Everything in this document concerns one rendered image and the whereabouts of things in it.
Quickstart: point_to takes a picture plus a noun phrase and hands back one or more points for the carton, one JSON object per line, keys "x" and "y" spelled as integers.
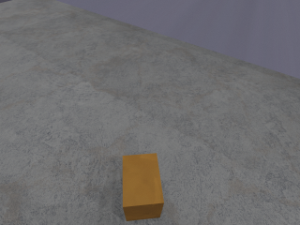
{"x": 142, "y": 189}

